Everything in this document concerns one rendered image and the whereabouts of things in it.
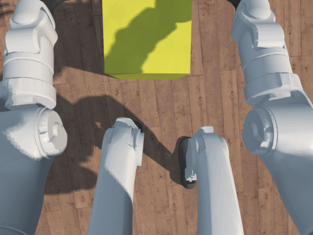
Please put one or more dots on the left robot shin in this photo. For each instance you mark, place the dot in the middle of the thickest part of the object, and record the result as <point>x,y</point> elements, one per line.
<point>109,132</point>

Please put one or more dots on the robot left hand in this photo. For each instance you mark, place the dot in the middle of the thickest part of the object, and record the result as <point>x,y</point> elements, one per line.
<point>52,4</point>

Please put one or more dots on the carton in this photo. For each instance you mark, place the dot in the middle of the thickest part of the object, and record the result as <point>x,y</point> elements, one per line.
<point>147,39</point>

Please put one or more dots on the robot left foot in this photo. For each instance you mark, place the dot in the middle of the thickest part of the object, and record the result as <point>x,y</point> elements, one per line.
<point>139,127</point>

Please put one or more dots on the robot right upper arm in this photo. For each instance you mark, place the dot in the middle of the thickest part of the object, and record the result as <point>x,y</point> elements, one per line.
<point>282,136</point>

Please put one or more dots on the robot right hand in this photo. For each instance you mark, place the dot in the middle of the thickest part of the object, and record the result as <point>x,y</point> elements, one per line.
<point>235,3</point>

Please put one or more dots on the robot right forearm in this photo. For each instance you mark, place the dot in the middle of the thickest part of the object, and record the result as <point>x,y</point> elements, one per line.
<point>264,57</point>

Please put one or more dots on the robot left forearm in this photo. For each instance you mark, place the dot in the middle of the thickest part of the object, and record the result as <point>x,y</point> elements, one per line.
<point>28,65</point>

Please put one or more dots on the robot left upper arm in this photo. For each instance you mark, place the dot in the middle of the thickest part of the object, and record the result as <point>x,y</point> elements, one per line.
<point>30,139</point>

